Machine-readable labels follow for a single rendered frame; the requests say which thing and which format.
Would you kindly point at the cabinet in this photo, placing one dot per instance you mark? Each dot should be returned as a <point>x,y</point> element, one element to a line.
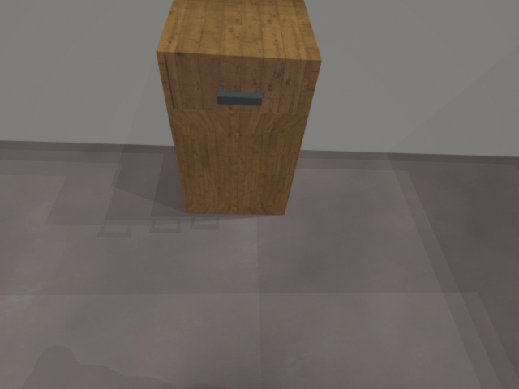
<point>233,162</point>

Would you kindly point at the drawer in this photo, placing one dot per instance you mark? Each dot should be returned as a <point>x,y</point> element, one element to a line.
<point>195,81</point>

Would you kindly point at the handle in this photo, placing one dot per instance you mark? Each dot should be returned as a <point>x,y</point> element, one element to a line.
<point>239,98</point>

